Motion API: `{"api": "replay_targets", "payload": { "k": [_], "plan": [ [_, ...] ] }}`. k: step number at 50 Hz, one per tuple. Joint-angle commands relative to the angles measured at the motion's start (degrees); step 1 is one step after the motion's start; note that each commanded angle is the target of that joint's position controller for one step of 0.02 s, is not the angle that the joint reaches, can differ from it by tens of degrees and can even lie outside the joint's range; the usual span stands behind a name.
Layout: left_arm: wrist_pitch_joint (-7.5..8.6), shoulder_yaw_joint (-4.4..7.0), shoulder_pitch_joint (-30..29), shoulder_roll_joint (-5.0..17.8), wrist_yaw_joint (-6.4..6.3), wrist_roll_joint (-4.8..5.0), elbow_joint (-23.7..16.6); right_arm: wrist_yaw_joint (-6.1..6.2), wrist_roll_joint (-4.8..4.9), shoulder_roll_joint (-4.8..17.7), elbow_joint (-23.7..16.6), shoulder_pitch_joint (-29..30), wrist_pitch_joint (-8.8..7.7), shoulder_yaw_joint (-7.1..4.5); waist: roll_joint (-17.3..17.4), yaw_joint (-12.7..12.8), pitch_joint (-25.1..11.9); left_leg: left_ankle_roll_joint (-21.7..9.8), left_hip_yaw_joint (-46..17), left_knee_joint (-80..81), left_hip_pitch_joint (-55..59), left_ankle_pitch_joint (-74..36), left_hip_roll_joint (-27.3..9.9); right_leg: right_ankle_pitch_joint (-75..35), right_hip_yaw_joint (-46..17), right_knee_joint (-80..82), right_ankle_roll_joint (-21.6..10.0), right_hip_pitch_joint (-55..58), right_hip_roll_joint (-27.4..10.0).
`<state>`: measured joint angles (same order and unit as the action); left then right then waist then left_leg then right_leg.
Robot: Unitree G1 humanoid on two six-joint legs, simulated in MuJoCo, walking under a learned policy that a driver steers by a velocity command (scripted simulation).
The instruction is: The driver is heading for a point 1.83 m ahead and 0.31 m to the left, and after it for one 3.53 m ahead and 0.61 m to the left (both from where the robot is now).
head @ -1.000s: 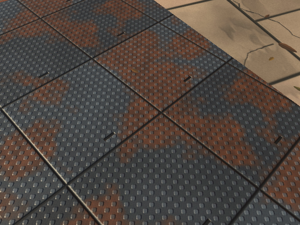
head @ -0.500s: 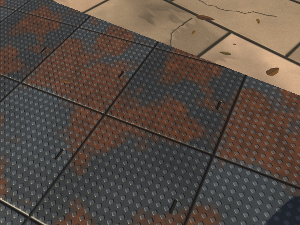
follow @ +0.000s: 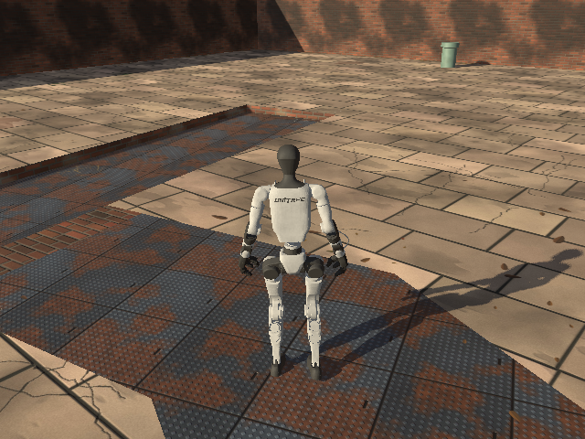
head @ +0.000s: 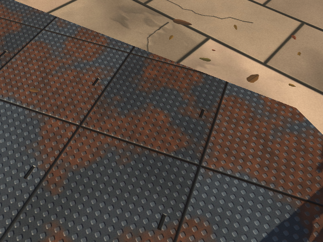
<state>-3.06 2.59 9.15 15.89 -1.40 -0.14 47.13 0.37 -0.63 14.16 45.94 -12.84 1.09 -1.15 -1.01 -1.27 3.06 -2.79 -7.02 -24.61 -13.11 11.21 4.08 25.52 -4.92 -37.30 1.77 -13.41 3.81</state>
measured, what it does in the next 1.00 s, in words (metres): walks ahead, turning left: right foot, then left foot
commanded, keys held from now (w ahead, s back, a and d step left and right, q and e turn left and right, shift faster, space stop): q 0.26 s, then w+q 0.38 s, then w+e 0.36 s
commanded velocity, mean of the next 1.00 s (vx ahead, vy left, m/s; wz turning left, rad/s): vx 0.26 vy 0.00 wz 0.31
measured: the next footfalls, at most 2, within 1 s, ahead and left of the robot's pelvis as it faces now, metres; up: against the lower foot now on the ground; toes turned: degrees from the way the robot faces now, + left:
right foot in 0.14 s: +0.01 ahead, -0.11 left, +0.00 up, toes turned +9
left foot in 0.62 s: +0.07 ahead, +0.15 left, +0.00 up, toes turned +24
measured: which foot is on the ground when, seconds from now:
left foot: down 0.00-0.14, up 0.16-0.60, down 0.62-1.00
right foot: up 0.00-0.12, down 0.14-0.62, up 0.64-1.00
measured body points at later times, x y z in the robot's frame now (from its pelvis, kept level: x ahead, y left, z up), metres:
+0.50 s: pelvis +0.01 +0.00 +0.00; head +0.03 +0.00 +0.45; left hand -0.03 +0.28 -0.12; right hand +0.22 -0.22 -0.12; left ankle -0.02 +0.12 -0.71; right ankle -0.03 -0.12 -0.74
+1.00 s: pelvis +0.18 +0.14 -0.01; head +0.20 +0.17 +0.44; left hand +0.19 +0.42 -0.15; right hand +0.27 -0.10 -0.14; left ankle +0.03 +0.14 -0.74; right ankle +0.37 +0.08 -0.69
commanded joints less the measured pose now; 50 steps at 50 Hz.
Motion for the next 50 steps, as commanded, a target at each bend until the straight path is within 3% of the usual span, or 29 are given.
{"api": "replay_targets", "payload": {
  "k": [1,4,5,6,7,8,9,10,11,13,16,18,21,26,29,30,31,32,33,34,35,36,37,38,40,44,47,50],
  "plan": [
    [1.11,1.18,0.22,5.5,-0.94,0.54,-3.18,0.02,0.08,12.16,-1.8,-1.4,0.11,-4.08,10.41,0.04,-4.98,-8.45,-19.37,4.37,12.03,-22.62,-13.52,0.82,1.29,1.58,-0.54,-7.51,0.94],
    [1.88,0.81,2.86,4.54,-1.27,0.55,-2.7,-0.27,0.21,11.91,-1.83,1.53,0.91,-4.75,9.35,2.01,-6.08,-6.94,-19.91,3.56,7.95,-19.94,-11.68,-3.58,1.65,9.46,-2.07,-1.14,1.3],
    [2.15,0.76,5.01,4.31,-1.5,0.38,-2.08,-0.37,0.4,11.74,-2.19,3.4,1.23,-4.89,8.83,3.41,-6.27,-5.29,-19.02,2.47,4.52,-17.05,-10.18,-8.17,2.18,15.49,-2.73,3.66,1.19],
    [2.43,1.14,6.37,5.73,-1.87,-0.13,-1.72,-0.41,0.63,10.85,-2.66,4.21,1.33,-4.77,7.27,3.76,-6.55,-2.68,-17.61,0.7,-1.55,-10.75,-8.02,-11.3,0.3,20.06,-3.58,9.99,-1.24],
    [2.56,1.96,6.89,9.96,-2.33,-1.23,-2.1,-0.5,0.95,8.24,-3.5,3.39,1.12,-4.12,-0.65,3.18,-6.58,0.2,-12.79,-6.39,-9.71,0.67,-3.63,-8.46,-9.16,24.57,-6.29,15.16,-11.11],
    [2.21,2.91,2.23,14.84,-2.22,-1.6,-3.5,-0.09,1.25,6.7,-4.18,2.39,0.98,-3.85,-12.27,2.01,-3.27,1.89,0.27,-16.64,-17.57,16.4,5.44,-16.4,-20.57,27.26,-12.75,11.34,-22.98],
    [2.21,2.45,1.86,12.01,-1.8,-1.8,-3.75,0.4,-0.55,10.63,-2.95,1.84,1.21,-4.76,-8.03,2.03,-2.54,2.26,1.69,-29.77,-15.3,21.59,0.71,-25.83,-19.46,24.57,-17.23,6.08,-26.47],
    [2.38,1.12,-0.51,7.53,-1.5,-1.24,-4.54,0.29,-0.55,11.19,-1.33,-0.08,1.52,-5.31,-3.44,-0.07,-1.98,2.12,1.16,-34.92,-13.91,19.52,0.14,-30.32,-14.36,23.4,-16.79,4.32,-23.31],
    [2.4,0.51,-2.54,5.72,-1.4,-1.17,-5.07,-0.05,-0.61,10.5,-0.2,-1.68,2.03,-5.35,-2.63,-1.22,-0.9,2.57,1.64,-38.57,-13.63,16.52,-0.15,-32.94,-8.79,22.13,-14.86,3.5,-19.55],
    [2.7,0.37,-1.81,6.25,-1.69,-1.31,-5.08,-1.29,-0.65,9.66,-0.23,-1.66,2.83,-5.08,-6.19,-0.82,-0.94,3.76,2.97,-39.17,-16.29,13.73,-0.5,-37.63,-3.17,20.34,-12.72,7.29,-15.96],
    [2.98,1.14,5.43,8.16,-1.1,-1.6,-3.21,-3.04,-0.82,9.49,-2.42,4.31,3.05,-4.49,-7.18,4.21,-0.83,4.65,4.6,-33.52,-21.66,11.17,-2.43,-12.6,-5.42,24.85,-13.24,14.39,-16.98],
    [3.57,1.69,7.67,9.43,-0.88,-1.65,-2.25,-4.0,-1.07,9.38,-3.87,7.63,2.99,-4.35,-6.7,5.64,0.97,4.81,4.55,-29.89,-23.96,10.83,-3.24,-4.05,-7.23,27.47,-13.75,16.71,-18.81],
    [4.86,2.18,8.98,10.03,-0.32,-1.81,-1.36,-4.71,-1.17,8.36,-5.05,9.83,2.42,-3.93,-5.48,5.92,2.19,4.01,5.9,-24.69,-23.16,10.04,-4.53,-2.82,-5.3,28.87,-13.51,17.07,-20.17],
    [6.27,2.84,10.26,10.74,0.86,-2.01,-0.15,-5.53,-0.82,7.12,-8.0,14.26,1.35,-3.11,-6.53,6.17,3.2,0.82,10.1,-16.07,-16.7,11.04,-5.34,-5.27,0.77,27.97,-12.32,13.0,-20.63],
    [6.05,3.17,9.37,11.54,1.27,-1.47,0.26,-5.3,-1.08,6.92,-8.01,11.26,0.68,-2.94,-6.66,3.41,1.86,-1.68,13.27,-10.08,-7.59,10.23,-3.26,-16.0,5.19,22.85,-10.67,8.91,-20.76],
    [5.85,3.13,7.83,11.68,1.23,-0.9,0.06,-4.92,-1.47,6.91,-6.53,6.17,0.26,-3.13,-5.1,0.23,-0.06,-2.64,14.51,-5.88,0.6,7.4,-1.2,-23.08,8.71,16.41,-9.4,5.2,-19.54],
    [5.81,2.65,7.54,10.73,1.25,-0.71,-0.25,-4.19,-1.97,9.01,-3.38,-2.34,-0.32,-4.23,-0.38,-3.36,-4.93,-4.1,13.37,-3.08,12.83,6.77,0.7,-29.71,13.41,3.81,-7.6,-0.27,-16.6],
    [5.69,1.48,5.87,7.71,1.55,-0.95,-2.88,-2.94,-2.28,15.25,-1.42,-12.77,-0.85,-6.22,12.13,-8.2,-11.02,-8.17,-6.29,5.35,25.31,22.53,-11.45,-19.59,18.45,-17.29,-3.93,-13.18,-11.1],
    [6.02,0.37,3.21,3.8,2.2,-2.43,-6.47,-2.42,-1.05,19.55,-2.48,-13.34,-1.5,-6.27,19.36,-6.78,-10.23,-12.75,-34.76,15.57,28.77,28.82,-24.64,7.81,11.07,-27.92,-2.67,-30.68,-3.23],
    [5.82,1.13,2.7,7.49,2.5,-2.83,-4.9,-1.87,-0.44,15.56,-1.9,-10.59,-1.37,-5.25,9.32,-5.8,-4.61,-13.43,-28.21,14.33,24.25,23.95,-24.93,3.12,4.8,-31.41,-3.8,-33.49,-7.67],
    [6.22,1.25,4.13,7.86,3.23,-1.38,-3.87,-1.54,-0.72,12.54,-2.62,-6.89,-1.59,-4.18,6.26,-2.81,-1.14,-11.71,-20.43,13.26,18.76,14.03,-22.36,-3.47,4.55,-29.76,-4.52,-30.68,-9.62],
    [6.4,1.13,6.31,7.3,3.63,-0.92,-1.99,-1.41,-0.94,9.69,-2.81,-4.17,-2.21,-3.17,3.81,-0.26,0.76,-9.17,-12.57,12.9,15.61,-0.07,-18.61,-7.44,4.55,-26.5,-4.55,-27.25,-11.05],
    [5.77,0.94,8.54,6.69,3.76,-1.5,-0.25,-1.12,-0.59,8.76,-3.09,-1.44,-2.75,-2.72,4.52,1.44,-0.16,-6.89,-7.4,14.31,14.26,-3.96,-15.38,-10.23,5.26,-25.13,-4.03,-24.37,-11.42],
    [5.14,0.76,10.88,6.61,4.04,-1.85,0.89,-0.94,-0.53,9.08,-3.11,-1.18,-3.58,-2.55,7.22,2.06,-1.35,-6.78,-4.36,14.76,12.02,-11.49,-14.94,-12.19,5.8,-25.84,-3.42,-21.16,-11.14],
    [4.26,0.9,10.49,6.29,4.33,-1.38,1.67,-1.17,-0.28,8.55,-1.25,-3.45,-4.83,-2.31,5.53,2.47,-0.39,-5.56,0.77,14.49,11.92,-23.44,-13.84,-14.08,5.23,-27.37,-3.21,-21.99,-9.86],
    [4.03,0.84,3.54,4.74,4.51,-0.63,0.09,-0.88,-0.75,7.78,1.28,-7.5,-5.56,-1.9,4.86,0.62,2.98,-2.83,7.33,16.61,12.73,-28.32,-13.24,-19.12,2.75,-23.25,-3.47,-28.05,-6.23],
    [4.51,0.07,-0.91,2.97,4.59,-1.15,-1.17,-0.4,-0.64,5.72,2.72,-8.0,-5.98,-0.96,4.78,0.18,4.17,-2.01,10.89,17.23,13.89,-33.0,-12.87,-23.63,5.19,-14.4,-3.8,-28.19,-4.73],
    [4.67,-1.33,-6.35,0.73,4.92,-1.58,-3.23,0.54,-0.39,5.42,4.85,-9.94,-6.19,-0.43,4.12,-0.95,4.86,-1.56,13.47,17.28,16.15,-41.33,-13.59,-24.69,10.98,-4.19,-4.96,-24.78,-3.84]
  ]
}}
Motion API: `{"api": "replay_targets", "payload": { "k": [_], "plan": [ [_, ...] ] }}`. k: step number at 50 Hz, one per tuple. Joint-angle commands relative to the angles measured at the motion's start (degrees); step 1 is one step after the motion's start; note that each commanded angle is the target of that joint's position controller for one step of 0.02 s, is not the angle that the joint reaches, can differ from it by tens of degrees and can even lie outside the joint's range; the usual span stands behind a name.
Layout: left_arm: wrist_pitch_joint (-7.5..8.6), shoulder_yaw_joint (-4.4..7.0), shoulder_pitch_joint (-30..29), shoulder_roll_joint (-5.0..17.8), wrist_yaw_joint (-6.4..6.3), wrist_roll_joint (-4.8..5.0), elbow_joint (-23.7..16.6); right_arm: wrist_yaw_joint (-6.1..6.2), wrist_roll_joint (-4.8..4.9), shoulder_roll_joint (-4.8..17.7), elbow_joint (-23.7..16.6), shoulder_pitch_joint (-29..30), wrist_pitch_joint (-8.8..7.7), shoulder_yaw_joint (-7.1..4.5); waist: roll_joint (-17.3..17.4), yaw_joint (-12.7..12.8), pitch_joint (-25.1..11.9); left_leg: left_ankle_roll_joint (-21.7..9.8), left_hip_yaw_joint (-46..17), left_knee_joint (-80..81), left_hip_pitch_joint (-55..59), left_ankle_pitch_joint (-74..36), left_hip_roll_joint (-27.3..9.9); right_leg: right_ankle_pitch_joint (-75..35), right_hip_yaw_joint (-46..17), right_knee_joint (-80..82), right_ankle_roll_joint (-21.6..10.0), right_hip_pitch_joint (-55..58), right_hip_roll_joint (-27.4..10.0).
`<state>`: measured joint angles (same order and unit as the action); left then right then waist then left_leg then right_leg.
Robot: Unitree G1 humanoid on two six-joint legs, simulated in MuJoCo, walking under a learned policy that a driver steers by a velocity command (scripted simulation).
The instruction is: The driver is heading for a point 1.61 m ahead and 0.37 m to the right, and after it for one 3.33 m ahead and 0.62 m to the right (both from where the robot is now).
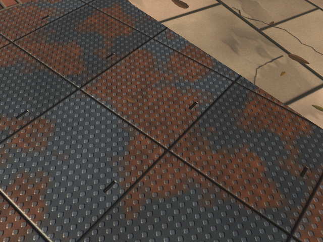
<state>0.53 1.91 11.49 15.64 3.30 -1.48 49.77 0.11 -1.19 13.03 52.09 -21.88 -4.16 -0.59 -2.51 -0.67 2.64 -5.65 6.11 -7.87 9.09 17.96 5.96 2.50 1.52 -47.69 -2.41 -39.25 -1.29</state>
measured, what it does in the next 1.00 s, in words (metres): walks ahead, turning right: right foot, then left foot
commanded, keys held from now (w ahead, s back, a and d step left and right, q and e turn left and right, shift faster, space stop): w+e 0.76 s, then w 0.18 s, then w+q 0.06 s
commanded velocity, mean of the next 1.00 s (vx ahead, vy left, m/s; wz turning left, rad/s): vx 0.49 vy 0.00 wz -0.47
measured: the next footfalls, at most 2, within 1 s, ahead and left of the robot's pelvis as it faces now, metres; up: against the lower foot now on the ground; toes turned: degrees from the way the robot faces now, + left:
right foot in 0.14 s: +0.23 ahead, -0.05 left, +0.00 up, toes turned -6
left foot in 0.62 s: +0.57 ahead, +0.05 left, +0.00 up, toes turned -23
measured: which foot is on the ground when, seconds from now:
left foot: down 0.00-0.14, up 0.16-0.60, down 0.62-1.00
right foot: up 0.00-0.12, down 0.14-0.62, up 0.64-1.00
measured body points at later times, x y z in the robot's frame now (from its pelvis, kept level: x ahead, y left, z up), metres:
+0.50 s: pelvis +0.29 -0.01 +0.01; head +0.32 -0.03 +0.46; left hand +0.35 +0.27 -0.12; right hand +0.42 -0.29 -0.09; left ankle +0.49 +0.12 -0.68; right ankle +0.19 -0.05 -0.73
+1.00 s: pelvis +0.55 -0.06 +0.01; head +0.58 -0.07 +0.46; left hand +0.84 +0.04 -0.09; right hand +0.40 -0.28 -0.12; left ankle +0.54 +0.06 -0.73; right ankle +0.60 -0.24 -0.69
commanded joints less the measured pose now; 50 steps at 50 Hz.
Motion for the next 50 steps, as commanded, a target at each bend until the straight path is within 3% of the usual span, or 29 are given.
{"api": "replay_targets", "payload": {
  "k": [1,3,4,5,6,7,8,9,11,12,14,16,21,26,28,30,31,32,33,34,35,36,38,42,47,50],
  "plan": [
    [1.09,-0.88,-9.17,0.83,0.13,-0.17,-6.35,1.15,0.15,7.03,-0.54,-1.53,-0.99,-0.93,5.83,-1.35,4.59,1.7,1.27,-1.25,-4.54,-55.78,-15.88,-1.0,6.24,8.92,-1.79,3.55,2.41],
    [0.95,-0.59,-6.05,2.29,-0.31,-0.08,-5.99,2.09,-0.09,9.12,0.42,-1.88,-0.85,-1.2,7.81,0.77,0.89,2.82,2.35,-8.91,-0.5,-73.96,-17.11,2.87,8.62,11.18,-4.22,9.42,5.73],
    [0.92,-0.19,-1.54,3.45,-0.49,-0.11,-4.8,2.65,-0.36,10.38,0.39,-1.01,-0.5,-1.53,8.99,3.1,-1.57,3.15,2.67,-15.37,0.16,-79.71,-17.89,5.45,8.71,11.57,-5.49,13.66,7.06],
    [1.03,0.55,5.59,5.19,-0.74,-0.08,-2.7,2.91,-0.79,11.6,0.05,0.4,0.02,-1.91,9.5,6.26,-5.15,3.17,2.58,-24.73,-0.78,-80.14,-18.72,7.41,7.27,12.64,-7.16,20.23,7.74],
    [1.38,1.6,13.54,7.24,-1.16,-0.33,-0.29,2.76,-0.81,12.58,-0.7,2.04,0.34,-2.23,9.07,9.91,-8.83,2.92,2.65,-36.87,-5.5,-72.33,-18.49,7.67,4.44,16.52,-9.18,29.91,7.78],
    [1.3,3.13,20.64,10.72,-2.0,-0.85,0.92,2.14,-0.27,12.11,-2.4,4.52,0.12,-2.1,3.47,14.17,-12.67,2.78,4.7,-57.08,-15.82,-49.79,-13.97,11.98,-5.65,21.23,-13.36,41.13,0.35],
    [0.64,4.55,15.5,16.15,-2.65,-0.61,-0.65,0.76,-0.05,5.44,-5.8,1.23,-0.64,-1.02,-11.82,6.05,-15.04,5.63,0.66,-78.8,-42.71,10.86,-0.48,4.22,-37.65,23.28,-22.69,56.61,-15.84],
    [0.71,4.99,13.73,15.29,-2.31,1.84,-0.36,0.36,-0.62,8.79,-6.76,3.58,-1.24,-1.25,-2.41,7.41,-16.72,4.2,-11.24,-82.61,-50.4,8.76,-2.34,9.02,-43.96,28.99,-26.31,56.79,-17.12],
    [0.71,3.42,8.07,8.18,-2.76,1.36,-0.91,-0.16,-0.08,9.68,-8.0,6.71,-2.54,-1.14,5.86,3.02,-2.13,3.51,-10.99,-71.52,-49.77,1.31,-8.4,9.19,-32.28,34.38,-20.66,39.34,-14.22],
    [1.21,2.81,6.25,6.4,-2.94,1.04,-1.0,-0.08,-0.75,9.21,-8.05,7.43,-1.83,-1.18,7.77,0.91,0.66,4.18,-10.73,-66.95,-46.64,1.0,-9.93,4.04,-27.93,34.96,-18.1,33.28,-11.01],
    [2.37,2.51,5.29,6.6,-3.09,1.13,-1.19,-0.45,-2.02,7.63,-7.96,5.34,0.66,-0.64,5.96,-1.32,0.52,6.12,-9.55,-61.44,-41.49,0.63,-10.88,-4.24,-21.68,35.95,-16.55,27.03,-7.14],
    [3.28,3.06,6.58,8.62,-2.83,1.36,-0.77,-0.7,-2.04,6.6,-9.3,6.9,1.87,-0.31,3.98,-1.44,0.02,7.59,-7.53,-55.44,-40.85,-1.87,-11.21,-9.49,-18.31,36.31,-15.89,24.87,-4.69],
    [2.92,3.54,12.06,9.26,-2.91,1.74,-0.11,-1.04,-1.42,6.51,-13.96,18.99,2.11,0.05,-0.04,3.49,0.19,9.26,-5.71,-38.83,-44.85,-14.79,-10.45,-11.18,-17.38,35.09,-11.15,29.42,-1.64],
    [2.33,3.95,15.93,10.05,-3.54,0.75,-0.15,-1.32,-0.75,7.2,-17.13,26.45,1.23,0.44,-1.49,6.76,-0.81,8.07,-5.98,-29.4,-45.53,-15.72,-7.38,-17.68,-20.96,30.09,-10.09,38.06,-3.27],
    [2.36,4.23,13.92,10.88,-4.04,0.42,-1.15,-1.2,-0.57,8.49,-17.19,24.54,0.69,0.15,-2.18,4.86,-1.2,6.81,-7.4,-24.66,-39.97,-13.48,-6.48,-18.67,-23.03,27.74,-8.65,38.31,-4.47],
    [2.77,4.46,9.85,12.08,-3.86,0.33,-2.54,-0.4,-0.35,11.35,-14.12,14.31,0.06,-1.05,-2.16,-0.21,-5.03,4.82,-7.12,-20.87,-25.05,-9.25,-4.03,-25.98,-23.12,19.6,-6.18,35.04,-3.17],
    [3.27,4.25,8.7,11.58,-3.24,0.96,-2.78,0.32,-0.7,13.25,-12.2,6.22,-0.71,-1.87,0.94,-4.66,-9.43,3.06,-8.78,-17.42,-13.42,-10.55,-6.54,-23.86,-20.3,8.72,-4.77,31.26,0.26],
    [3.99,2.88,9.53,6.74,-2.91,1.65,-4.6,1.42,-2.09,17.17,-11.77,-3.28,-1.04,-3.0,7.6,-7.41,-18.22,0.31,-22.49,-15.78,-0.19,2.78,-20.57,-5.9,-15.53,-7.18,-3.74,24.17,3.64],
    [3.6,2.09,16.45,3.14,-2.81,2.66,-6.35,1.47,-2.38,21.19,-12.13,-0.6,0.06,-4.12,21.78,-2.05,-22.26,-5.98,-48.8,-8.71,8.55,7.05,-32.49,30.55,-9.52,-19.61,-2.15,7.32,11.46],
    [2.45,2.51,14.99,8.07,-3.45,0.55,-4.12,1.11,-1.61,15.6,-12.75,3.18,0.77,-3.63,11.02,-0.94,-14.64,-5.74,-48.01,-8.26,1.71,14.36,-30.51,26.12,-9.22,-24.62,-2.58,2.12,5.17],
    [2.13,2.83,11.02,8.66,-2.93,0.15,-4.24,0.88,-1.08,10.97,-13.36,6.31,0.8,-2.56,5.3,-0.94,-7.95,-4.58,-38.31,-7.41,-5.78,11.33,-27.69,20.38,-8.34,-23.67,-2.29,2.7,3.25],
    [1.93,2.69,9.17,7.58,-2.47,0.22,-4.61,0.63,-1.22,8.93,-13.07,7.91,0.69,-2.05,4.01,-0.2,-4.67,-3.61,-30.5,-6.12,-10.64,2.86,-24.93,17.45,-7.43,-21.83,-1.72,3.86,1.5],
    [0.76,2.52,8.44,6.24,-1.32,-0.57,-4.91,0.64,-0.83,8.26,-11.58,6.7,0.02,-1.89,8.17,0.66,-2.59,-2.25,-20.46,-4.35,-15.39,-7.09,-21.36,16.02,-6.2,-20.02,-0.82,5.79,-0.47],
    [0.01,1.71,4.57,3.87,-0.24,-0.73,-6.77,-0.46,-0.03,8.41,-8.85,3.04,-2.06,-2.29,8.32,0.98,-2.04,-4.21,-13.73,-2.13,-15.61,-19.32,-20.85,12.19,-6.7,-17.06,-0.28,2.97,-0.26],
    [0.79,0.08,-5.68,1.81,0.44,-0.82,-9.98,-0.94,0.09,8.18,-6.14,0.89,-1.89,-2.34,8.03,-0.31,0.34,-3.49,-4.91,-0.44,-16.08,-23.56,-17.71,2.81,-3.15,0.25,0.8,3.45,-0.17],
    [1.3,-0.89,-11.56,1.18,0.62,-0.93,-11.67,-0.96,0.65,9.51,-3.7,-2.81,-1.43,-2.57,8.31,-1.67,0.78,-3.62,-5.63,-1.24,-15.64,-26.69,-17.84,2.66,1.78,9.74,0.32,8.98,-0.49]
  ]
}}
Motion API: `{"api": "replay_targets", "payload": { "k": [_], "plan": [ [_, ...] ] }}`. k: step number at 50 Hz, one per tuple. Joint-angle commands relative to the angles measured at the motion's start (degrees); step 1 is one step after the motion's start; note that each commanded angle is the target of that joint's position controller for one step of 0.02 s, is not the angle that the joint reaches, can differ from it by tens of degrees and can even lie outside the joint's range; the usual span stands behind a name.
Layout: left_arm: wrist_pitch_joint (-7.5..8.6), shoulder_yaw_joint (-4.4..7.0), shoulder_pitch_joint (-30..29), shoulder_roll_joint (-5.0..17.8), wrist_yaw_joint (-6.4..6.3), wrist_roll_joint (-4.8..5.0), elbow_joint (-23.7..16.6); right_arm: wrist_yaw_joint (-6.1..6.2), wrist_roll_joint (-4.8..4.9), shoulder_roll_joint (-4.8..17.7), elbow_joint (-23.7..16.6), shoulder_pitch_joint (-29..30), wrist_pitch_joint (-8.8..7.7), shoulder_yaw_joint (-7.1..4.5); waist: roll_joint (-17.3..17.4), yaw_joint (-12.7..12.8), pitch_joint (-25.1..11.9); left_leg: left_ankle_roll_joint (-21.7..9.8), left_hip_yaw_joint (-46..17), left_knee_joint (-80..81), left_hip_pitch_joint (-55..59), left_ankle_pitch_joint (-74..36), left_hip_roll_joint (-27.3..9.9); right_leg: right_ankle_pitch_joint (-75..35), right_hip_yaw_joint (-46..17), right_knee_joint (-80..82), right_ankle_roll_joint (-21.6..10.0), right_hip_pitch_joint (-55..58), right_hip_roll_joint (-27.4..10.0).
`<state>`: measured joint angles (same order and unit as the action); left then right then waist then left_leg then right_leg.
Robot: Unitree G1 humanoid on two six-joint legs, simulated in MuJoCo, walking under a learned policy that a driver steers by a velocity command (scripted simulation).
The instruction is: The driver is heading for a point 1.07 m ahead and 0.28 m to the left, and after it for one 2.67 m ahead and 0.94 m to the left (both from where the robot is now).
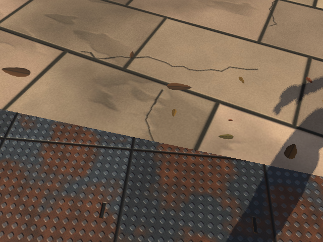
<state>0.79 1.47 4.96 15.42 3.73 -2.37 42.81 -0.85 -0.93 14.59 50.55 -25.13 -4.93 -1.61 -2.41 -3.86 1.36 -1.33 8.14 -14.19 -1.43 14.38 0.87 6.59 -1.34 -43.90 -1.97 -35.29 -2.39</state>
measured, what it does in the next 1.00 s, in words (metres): walks ahead, turning left: right foot, then left foot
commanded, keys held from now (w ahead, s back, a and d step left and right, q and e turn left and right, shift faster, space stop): w+q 0.32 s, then q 0.48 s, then w+q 0.20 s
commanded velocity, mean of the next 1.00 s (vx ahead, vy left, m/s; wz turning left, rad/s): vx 0.31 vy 0.00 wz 0.44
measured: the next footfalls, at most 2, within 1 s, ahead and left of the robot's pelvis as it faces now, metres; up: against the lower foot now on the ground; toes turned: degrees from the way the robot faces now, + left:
right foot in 0.12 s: +0.21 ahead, -0.11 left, +0.00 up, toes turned +0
left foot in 0.60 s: +0.41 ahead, +0.11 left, +0.00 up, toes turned +20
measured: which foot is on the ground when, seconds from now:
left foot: down 0.00-0.14, up 0.16-0.58, down 0.60-1.00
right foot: up 0.00-0.10, down 0.12-0.58, up 0.60-1.00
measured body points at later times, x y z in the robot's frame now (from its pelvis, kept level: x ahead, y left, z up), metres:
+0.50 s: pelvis +0.24 -0.02 +0.00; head +0.27 -0.01 +0.44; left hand +0.19 +0.24 -0.14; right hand +0.43 -0.23 -0.13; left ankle +0.36 +0.13 -0.70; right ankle +0.18 -0.11 -0.74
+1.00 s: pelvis +0.34 +0.02 -0.01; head +0.35 +0.04 +0.44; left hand +0.32 +0.31 -0.12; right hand +0.54 -0.19 -0.12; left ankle +0.37 +0.10 -0.74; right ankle +0.43 -0.11 -0.70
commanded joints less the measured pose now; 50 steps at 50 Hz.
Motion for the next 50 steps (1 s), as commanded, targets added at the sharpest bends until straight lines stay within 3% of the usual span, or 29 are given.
{"api": "replay_targets", "payload": {
  "k": [1,3,4,5,6,7,8,9,10,11,12,13,16,19,22,25,28,29,30,31,32,34,35,36,38,40,43,44,50],
  "plan": [
    [1.23,-0.5,-5.81,1.73,-0.06,0.05,-4.98,0.01,0.34,8.55,-1.43,-0.67,-0.43,-1.71,8.18,1.34,2.15,-8.02,-8.67,4.01,-3.79,-25.07,-13.54,-0.52,4.98,7.69,-0.48,6.1,0.84],
    [1.82,-0.34,-4.98,2.65,-0.76,0.1,-4.85,0.19,0.09,9.94,-0.39,-1.34,0.15,-2.12,8.16,2.23,1.81,-7.84,-10.27,0.46,-1.26,-30.55,-14.8,2.75,5.07,10.78,-1.55,9.19,1.91],
    [2.26,-0.02,-1.84,3.33,-1.22,-0.01,-3.83,0.29,0.08,10.4,0.03,-1.24,0.4,-2.24,7.92,3.93,0.44,-7.31,-10.3,-3.78,-0.58,-35.82,-14.45,3.91,5.13,13.33,-2.2,13.74,3.13],
    [2.98,0.6,5.23,4.41,-1.82,-0.49,-1.35,0.31,0.46,10.11,0.43,-1.07,0.64,-2.13,5.88,7.42,-3.17,-6.28,-8.49,-12.69,-2.1,-38.68,-12.2,1.92,5.23,17.86,-3.35,23.5,4.14],
    [3.6,1.76,14.25,7.62,-2.68,-1.59,1.32,0.23,0.83,8.28,-0.44,-0.95,0.45,-1.54,3.06,10.85,-9.66,-5.13,-7.01,-24.56,-9.74,-29.36,-9.32,3.36,-0.15,18.18,-5.12,37.64,-1.25],
    [3.71,3.18,20.7,13.61,-3.76,-2.64,1.45,-0.11,1.93,1.97,-3.93,-2.41,0.24,0.03,-8.31,11.76,-18.12,-2.65,-3.28,-43.66,-27.0,0.25,-2.6,8.42,-22.32,20.9,-9.07,53.96,-19.96],
    [2.85,3.79,20.76,14.7,-4.01,-0.46,1.85,0.62,1.35,5.45,-3.23,-4.06,1.01,-1.31,-9.75,11.0,-19.8,-3.12,-8.52,-53.16,-33.48,16.09,1.21,7.02,-34.21,26.31,-12.24,51.27,-24.33],
    [2.6,2.77,16.13,10.28,-3.94,0.43,1.5,0.84,0.77,7.21,-2.83,-1.23,1.67,-2.13,-4.18,8.91,-11.48,-3.74,-11.91,-55.3,-35.89,12.52,-2.25,9.23,-25.92,26.85,-10.92,44.97,-21.09],
    [3.04,1.77,12.02,6.25,-3.78,0.84,1.25,0.5,0.79,5.54,-2.73,0.57,1.71,-1.87,-3.32,7.14,-4.8,-3.52,-11.4,-53.36,-35.72,8.34,-4.16,7.08,-18.71,29.41,-9.54,37.66,-18.06],
    [3.47,1.22,9.72,3.88,-3.71,0.85,1.21,0.28,0.65,4.71,-2.17,1.1,2.13,-1.97,-3.03,5.64,-2.06,-3.14,-11.0,-51.17,-33.82,5.67,-5.33,5.16,-13.54,31.69,-7.59,33.13,-15.42],
    [3.92,0.92,9.02,2.77,-3.9,1.08,1.65,-0.05,-0.27,4.46,-1.83,0.81,2.87,-2.18,-4.15,4.24,-0.36,-2.49,-10.76,-50.09,-32.1,4.33,-5.94,1.83,-9.71,33.01,-6.56,29.74,-13.72],
    [4.43,0.91,8.87,2.46,-3.97,1.04,1.97,-0.47,-0.73,3.7,-1.44,0.25,3.6,-2.23,-3.9,3.39,-0.22,-1.99,-10.43,-50.45,-30.85,2.9,-5.88,-1.07,-6.82,33.83,-6.27,28.25,-12.9],
    [5.91,1.54,10.88,3.45,-4.08,1.52,3.54,-1.42,-0.79,2.38,-3.1,4.26,4.6,-2.5,-2.23,2.48,0.55,-1.13,-10.02,-49.95,-34.31,-2.07,-6.3,-7.49,-1.19,35.72,-6.81,28.66,-12.71],
    [5.86,1.52,11.81,2.98,-4.6,1.56,4.71,-1.64,-1.06,1.46,-5.05,8.89,4.79,-2.35,-1.88,2.09,2.41,0.2,-8.15,-44.16,-36.36,-6.66,-5.86,-25.54,6.14,33.18,-7.06,28.73,-11.91],
    [5.33,1.64,11.58,3.72,-4.9,1.7,5.24,-2.24,-0.87,-0.31,-7.12,14.45,4.51,-1.28,-3.43,3.2,2.51,-0.21,-4.29,-30.19,-29.88,-13.41,-4.15,-29.96,12.46,30.54,-5.92,26.87,-9.74],
    [4.58,2.38,13.36,5.86,-5.33,1.89,6.15,-2.56,-1.44,0.93,-8.31,15.98,4.57,-1.41,-3.73,3.99,0.78,-1.93,-1.93,-23.79,-25.87,-12.48,-2.05,-34.75,13.38,25.4,-5.03,31.09,-11.24],
    [3.13,3.29,12.63,7.77,-6.05,2.1,5.98,-2.06,-2.16,3.6,-7.55,9.93,3.96,-2.5,-3.18,1.61,-3.15,-5.23,-1.31,-19.46,-19.1,-6.12,1.42,-41.42,13.46,11.12,-3.87,34.16,-11.91],
    [2.49,3.41,12.02,7.91,-5.96,2.27,5.62,-1.47,-2.56,4.66,-5.89,4.41,3.17,-3.14,-0.25,-1.03,-6.46,-6.53,-1.6,-13.63,-12.47,-10.84,2.95,-35.0,14.29,0.23,-2.24,32.76,-10.18],
    [2.26,3.18,14.67,7.01,-5.72,2.03,4.82,-0.5,-2.71,9.58,-5.52,0.92,2.33,-4.46,6.69,-2.16,-10.37,-8.89,-10.81,-12.65,-1.88,-32.48,-4.54,-14.69,14.68,-15.09,0.47,23.48,-6.82],
    [1.59,1.88,21.67,0.86,-5.25,2.41,2.61,0.04,-1.57,16.83,-6.76,2.87,2.88,-6.23,17.4,3.56,-16.79,-20.34,-33.34,-17.72,13.22,-66.71,-22.23,33.45,11.46,-35.4,3.51,4.71,3.97],
    [0.7,2.14,18.29,4.26,-5.15,0.82,2.55,0.2,1.6,16.04,-8.02,0.7,4.01,-6.56,8.75,-0.78,-23.44,-23.33,-38.27,-12.36,12.6,-55.13,-22.61,30.77,0.6,-38.36,3.62,2.4,3.28],
    [0.33,2.14,11.2,4.21,-5.22,1.09,1.42,1.04,1.29,9.44,-9.02,9.39,5.57,-4.66,3.59,1.86,-8.14,-19.09,-30.45,-6.01,-2.86,-31.99,-17.49,21.97,-0.44,-32.82,3.5,-0.05,-0.61],
    [-0.06,2.3,9.92,4.49,-5.35,0.55,1.03,1.25,1.22,7.31,-9.09,11.52,5.87,-4.03,3.9,3.32,-4.37,-16.27,-27.78,-4.38,-7.95,-28.52,-14.14,19.46,-0.65,-28.45,3.62,1.27,-1.5],
    [-0.97,2.34,11.32,4.47,-5.35,0.01,1.23,1.37,1.13,6.17,-9.34,12.68,6.01,-3.74,5.15,4.53,-4.03,-14.75,-25.62,-3.31,-11.76,-26.19,-11.94,17.67,-0.52,-25.78,3.83,4.53,-1.49],
    [-2.33,2.15,12.87,3.35,-5.32,0.04,1.61,0.92,0.28,7.26,-9.45,12.73,5.53,-4.02,4.98,5.27,-6.07,-13.42,-24.27,-3.18,-14.16,-25.92,-9.91,16.18,-0.06,-23.38,3.92,7.87,-0.09],
    [-2.82,2.08,12.07,2.81,-5.36,0.4,1.14,0.7,0.06,8.78,-9.57,12.52,5.29,-4.6,5.13,5.06,-6.9,-12.69,-24.86,-2.67,-14.5,-20.99,-9.02,15.24,-0.46,-19.95,4.14,7.73,0.32],
    [-2.87,2.31,8.35,3.74,-4.84,-0.21,-0.47,0.76,0.06,9.33,-9.85,11.89,5.93,-4.99,8.66,3.47,-6.6,-12.13,-30.36,2.53,-14.53,11.06,-7.41,13.71,-0.9,-13.64,4.81,5.63,0.24],
    [-2.8,2.45,7.18,4.24,-4.65,-0.2,-0.93,0.7,-0.04,9.58,-9.97,11.61,6.14,-5.13,9.55,2.99,-5.8,-12.06,-32.53,3.82,-14.29,16.16,-7.67,13.74,-0.91,-11.88,5.06,4.87,0.51],
    [-0.71,2.16,5.19,3.9,-4.35,0.55,-2.0,0.4,-0.52,10.55,-9.5,9.6,5.98,-5.87,9.17,2.11,-4.35,-11.58,-37.28,3.73,-13.93,21.45,-7.37,16.93,-0.8,-0.74,3.77,9.2,3.22]
  ]
}}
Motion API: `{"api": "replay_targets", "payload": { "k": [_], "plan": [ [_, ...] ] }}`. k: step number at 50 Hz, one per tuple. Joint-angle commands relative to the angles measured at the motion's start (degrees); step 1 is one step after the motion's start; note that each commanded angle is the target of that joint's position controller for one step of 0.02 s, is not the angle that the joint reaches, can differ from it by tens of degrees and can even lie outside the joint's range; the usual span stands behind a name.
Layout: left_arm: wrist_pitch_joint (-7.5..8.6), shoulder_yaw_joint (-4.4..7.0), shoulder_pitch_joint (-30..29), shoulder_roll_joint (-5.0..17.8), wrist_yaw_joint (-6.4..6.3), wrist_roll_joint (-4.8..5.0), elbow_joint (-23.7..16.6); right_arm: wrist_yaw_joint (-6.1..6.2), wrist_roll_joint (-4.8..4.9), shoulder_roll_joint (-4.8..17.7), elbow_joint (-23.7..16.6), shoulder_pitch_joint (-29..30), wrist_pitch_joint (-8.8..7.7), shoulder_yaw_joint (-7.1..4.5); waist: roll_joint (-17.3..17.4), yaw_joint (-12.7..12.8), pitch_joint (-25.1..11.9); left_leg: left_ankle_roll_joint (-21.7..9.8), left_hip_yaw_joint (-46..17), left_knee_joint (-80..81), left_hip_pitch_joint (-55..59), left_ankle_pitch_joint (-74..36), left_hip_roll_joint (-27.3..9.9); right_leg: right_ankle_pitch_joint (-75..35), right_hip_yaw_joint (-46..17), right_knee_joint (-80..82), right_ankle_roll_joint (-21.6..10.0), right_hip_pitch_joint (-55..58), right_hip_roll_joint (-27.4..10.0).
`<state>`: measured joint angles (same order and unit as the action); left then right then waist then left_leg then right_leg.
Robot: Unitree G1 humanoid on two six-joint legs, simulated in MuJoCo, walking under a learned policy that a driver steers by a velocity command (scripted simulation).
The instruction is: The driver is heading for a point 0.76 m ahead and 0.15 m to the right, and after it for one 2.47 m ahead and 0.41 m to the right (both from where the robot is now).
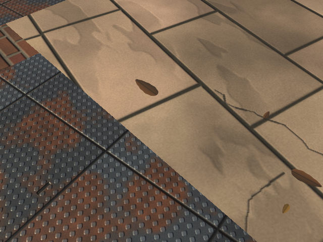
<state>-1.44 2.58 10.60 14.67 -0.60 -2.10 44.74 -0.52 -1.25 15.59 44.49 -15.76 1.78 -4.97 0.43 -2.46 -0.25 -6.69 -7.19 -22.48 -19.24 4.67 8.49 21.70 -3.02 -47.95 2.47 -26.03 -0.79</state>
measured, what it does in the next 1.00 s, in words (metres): walks ahead, turning right: right foot, then left foot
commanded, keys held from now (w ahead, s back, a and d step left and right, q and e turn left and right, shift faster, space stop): w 0.08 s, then w+e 0.92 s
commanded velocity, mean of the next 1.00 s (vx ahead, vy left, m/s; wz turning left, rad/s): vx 0.45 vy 0.00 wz -0.27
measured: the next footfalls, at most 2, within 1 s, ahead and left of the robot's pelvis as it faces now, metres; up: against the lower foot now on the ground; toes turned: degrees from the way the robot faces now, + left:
right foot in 0.12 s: +0.06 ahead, -0.13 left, +0.00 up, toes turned +6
left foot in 0.48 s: +0.24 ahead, +0.10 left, +0.00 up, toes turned -5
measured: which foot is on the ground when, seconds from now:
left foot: down 0.00-0.10, up 0.12-0.46, down 0.48-0.94, up 0.96-1.00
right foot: up 0.00-0.10, down 0.12-0.50, up 0.52-0.92, down 0.94-1.00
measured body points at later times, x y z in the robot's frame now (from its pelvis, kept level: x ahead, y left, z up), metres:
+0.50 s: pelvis +0.14 +0.00 -0.01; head +0.17 +0.00 +0.44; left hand +0.08 +0.27 -0.14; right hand +0.36 -0.23 -0.09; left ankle +0.20 +0.11 -0.74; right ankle +0.02 -0.13 -0.74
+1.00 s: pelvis +0.38 -0.07 -0.03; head +0.42 -0.09 +0.42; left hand +0.67 +0.08 -0.11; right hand +0.28 -0.31 -0.17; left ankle +0.23 +0.11 -0.67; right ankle +0.46 -0.15 -0.74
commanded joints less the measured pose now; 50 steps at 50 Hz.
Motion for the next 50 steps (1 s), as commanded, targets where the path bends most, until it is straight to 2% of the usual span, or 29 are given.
{"api": "replay_targets", "payload": {
  "k": [1,3,5,6,7,8,9,10,12,15,19,21,23,24,25,26,27,28,29,31,34,38,42,44,46,47,48,49,50],
  "plan": [
    [1.86,0.96,1.06,4.57,0.02,0.53,-3.61,-0.04,-0.26,9.28,-3.55,0.98,-0.72,-2.44,6.78,1.49,-2.72,-6.02,-21.46,11.77,2.41,31.55,-14.64,3.21,1.44,5.97,-1.46,2.96,2.23],
    [2.5,0.85,6.47,4.39,-0.22,1.3,-2.11,-0.32,-0.15,8.18,-4.07,3.49,-0.56,-2.22,6.96,4.4,-2.01,-4.67,-19.51,11.14,-4.33,31.58,-12.82,3.34,3.37,15.04,-3.87,13.8,3.84],
    [3.31,0.99,15.47,5.08,-1.36,0.87,1.02,0.24,0.03,4.97,-4.87,6.08,-0.64,-1.38,1.7,9.0,0.86,0.23,-13.48,2.6,-15.16,32.7,-7.33,-0.3,2.85,30.73,-6.89,27.28,1.11],
    [3.92,1.12,16.02,7.62,-1.91,0.21,0.92,0.48,0.63,-0.85,-4.7,2.91,-1.31,0.23,-11.3,7.17,-0.74,2.26,-4.45,-16.61,-20.03,29.9,-1.68,14.36,-15.02,38.17,-8.6,30.37,-12.87],
    [4.08,2.59,11.9,13.17,-1.85,-0.81,-0.14,0.2,0.08,1.07,-6.11,4.76,-2.46,0.2,-10.87,5.52,4.61,3.12,-0.69,-24.95,-28.15,21.35,1.44,25.56,-35.1,44.48,-13.8,23.77,-22.3],
    [4.21,2.85,9.52,11.96,-1.46,-0.44,0.39,-0.37,-0.95,3.9,-6.68,5.98,-3.27,-0.16,-5.75,3.04,7.42,2.82,-4.51,-28.49,-26.78,15.08,-3.15,26.01,-35.63,44.75,-15.83,18.2,-21.76],
    [4.61,2.36,5.88,9.66,-0.66,0.89,0.0,-1.21,-1.14,5.81,-5.62,4.28,-3.69,-0.58,-4.68,0.29,7.16,3.76,-2.29,-29.31,-25.23,11.06,-5.03,20.62,-29.51,43.5,-14.48,17.78,-17.59],
    [4.99,2.11,5.16,8.43,0.16,1.4,-0.18,-1.73,-1.63,6.79,-4.49,3.34,-3.82,-0.67,-5.17,0.3,5.27,5.08,1.18,-29.98,-23.01,8.91,-6.0,14.26,-23.57,42.78,-13.06,18.57,-13.67],
    [5.51,1.76,8.15,6.83,0.85,1.77,1.06,-2.33,-2.32,5.43,-4.25,5.08,-3.72,-0.08,-7.56,2.11,3.77,6.97,5.86,-30.21,-19.8,6.48,-7.54,4.9,-17.06,42.21,-12.68,18.2,-9.1],
    [5.6,2.28,14.6,6.71,0.92,1.58,3.86,-2.39,-1.25,1.94,-6.8,12.58,-3.72,1.58,-7.98,5.45,5.11,8.85,7.8,-22.07,-18.51,5.05,-8.07,-3.98,-14.68,40.78,-13.32,19.31,-7.46],
    [5.33,3.15,18.71,8.26,0.71,1.03,5.53,-1.81,-0.35,1.62,-8.67,18.28,-4.32,2.23,-9.46,8.06,4.2,9.13,9.41,-11.97,-12.26,9.23,-6.54,-12.62,-15.08,36.51,-13.82,20.91,-7.76],
    [5.05,3.41,18.75,8.42,0.7,0.86,5.78,-1.2,0.04,1.98,-8.72,17.01,-4.85,2.21,-10.07,6.95,2.82,8.23,9.77,-7.91,-5.65,10.76,-5.38,-19.4,-15.89,32.6,-13.39,19.55,-8.13],
    [4.99,3.72,16.21,8.89,0.61,1.51,5.26,0.01,0.1,2.83,-6.46,9.65,-5.81,1.76,-7.83,2.49,0.03,6.61,8.95,-0.19,9.22,5.67,-4.93,-24.28,-15.32,25.97,-11.19,14.38,-6.38],
    [5.49,3.74,14.62,8.39,0.7,2.16,4.46,1.07,-0.71,5.97,-4.89,3.07,-6.55,0.77,-4.5,-0.78,-4.2,4.91,4.77,0.56,21.46,5.78,-9.52,-23.45,-12.8,17.88,-9.31,8.48,-3.32],
    [5.99,2.69,12.55,4.24,0.91,3.56,1.58,2.14,-2.19,11.87,-4.25,-6.19,-6.81,-0.66,5.43,-5.55,-12.35,1.42,-10.14,2.98,36.75,19.1,-24.24,-10.91,-6.87,1.85,-6.93,-3.06,1.46],
    [5.71,2.24,13.85,2.83,0.6,3.14,-0.22,2.26,-1.98,16.05,-2.83,-9.01,-5.83,-1.78,15.82,-4.7,-13.55,-3.08,-27.9,9.17,36.79,26.26,-34.64,9.86,-0.23,-8.85,-6.51,-13.42,5.99],
    [4.71,2.94,13.07,6.04,0.43,1.4,1.22,1.96,-1.69,10.98,-2.68,-6.67,-5.61,-0.72,7.88,-2.69,-6.94,-4.02,-26.37,8.8,29.87,29.72,-33.19,7.22,-1.97,-15.79,-7.57,-15.2,0.9],
    [4.56,2.85,11.31,4.85,1.21,0.96,1.67,1.58,-1.19,6.53,-3.3,-2.62,-5.83,0.49,4.19,-0.99,-1.08,-3.22,-19.32,10.11,23.61,24.98,-29.79,2.32,-2.23,-16.53,-7.71,-15.0,-0.85],
    [4.28,2.73,10.28,3.68,1.81,0.87,1.82,1.36,-1.07,4.05,-3.44,-0.17,-6.05,1.21,4.21,0.22,1.52,-1.96,-12.5,11.57,19.55,17.85,-26.89,-0.74,-1.54,-15.53,-7.27,-13.74,-2.0],
    [3.16,2.84,8.78,3.41,2.88,-0.02,1.52,1.49,-0.7,2.46,-2.52,0.08,-6.75,1.82,6.78,1.42,3.34,-0.83,-3.76,12.78,16.79,6.11,-23.22,-3.89,-0.17,-15.19,-6.09,-13.42,-2.82],
    [2.4,2.43,4.62,2.24,3.86,-0.09,-0.81,1.23,-0.01,3.19,-0.37,-2.84,-7.88,1.51,5.9,2.08,2.55,-1.72,2.66,12.34,18.28,-10.26,-23.39,-8.05,0.8,-15.32,-4.99,-16.61,-2.83],
    [2.42,1.13,-4.04,0.99,5.26,0.03,-4.66,1.05,0.11,2.96,1.11,-2.74,-8.04,1.6,5.83,2.03,4.56,-1.11,11.14,13.54,15.12,-13.98,-21.47,-17.22,3.4,-3.65,-4.41,-14.99,-3.18],
    [2.32,0.45,-10.3,1.75,6.09,0.01,-7.42,1.32,0.13,6.16,2.76,-4.84,-7.81,0.76,4.7,1.19,5.73,0.21,15.67,12.95,15.47,-18.82,-22.48,-18.88,8.17,8.68,-6.98,-6.78,-1.7],
    [2.19,0.74,-9.92,2.86,5.54,-0.33,-7.78,1.55,0.17,7.66,3.7,-6.23,-7.24,0.49,4.39,1.8,4.06,0.97,17.82,6.88,19.88,-33.86,-23.2,-14.9,10.37,11.04,-9.22,-3.28,1.04],
    [2.4,1.57,-3.03,4.79,4.7,-0.65,-6.24,1.93,0.03,9.77,4.4,-7.32,-6.07,0.1,4.95,4.9,-1.08,1.42,19.61,-7.56,21.95,-46.86,-23.26,-9.34,11.79,12.91,-12.03,6.02,5.42],
    [2.85,2.53,5.57,6.51,4.01,-1.14,-3.56,2.06,0.08,10.07,4.22,-7.55,-5.54,0.19,3.31,8.66,-6.04,2.39,20.71,-20.27,17.3,-41.96,-22.32,-9.79,10.7,16.56,-13.84,17.92,7.07],
    [2.93,4.13,13.37,11.22,2.85,-1.55,-1.68,1.83,-0.47,8.14,2.74,-8.85,-5.39,0.79,-2.66,11.12,-11.94,3.91,21.02,-38.0,5.6,-20.27,-20.47,-1.9,-1.86,18.57,-16.49,31.75,-1.94],
    [2.61,5.28,10.16,17.42,2.24,-0.46,-3.39,0.52,-0.08,2.14,-1.39,-11.33,-5.52,1.99,-15.73,5.81,-17.16,7.2,16.52,-58.05,-17.55,28.68,-9.39,-1.9,-33.82,24.13,-24.92,45.89,-18.63],
    [1.92,5.24,12.7,15.93,1.82,1.21,-3.98,0.42,-0.55,7.46,-2.82,-2.34,-6.03,0.92,-5.51,10.51,-16.99,6.81,5.7,-60.84,-22.85,24.17,-9.32,-4.85,-38.68,30.01,-24.43,44.41,-18.15]
  ]
}}
Keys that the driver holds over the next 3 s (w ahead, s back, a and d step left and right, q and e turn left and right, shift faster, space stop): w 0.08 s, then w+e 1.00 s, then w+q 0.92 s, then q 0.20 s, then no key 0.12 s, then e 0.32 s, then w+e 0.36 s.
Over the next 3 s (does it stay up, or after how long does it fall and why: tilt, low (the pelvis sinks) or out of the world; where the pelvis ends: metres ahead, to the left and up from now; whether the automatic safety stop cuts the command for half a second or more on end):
stays up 1.13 -0.29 0.01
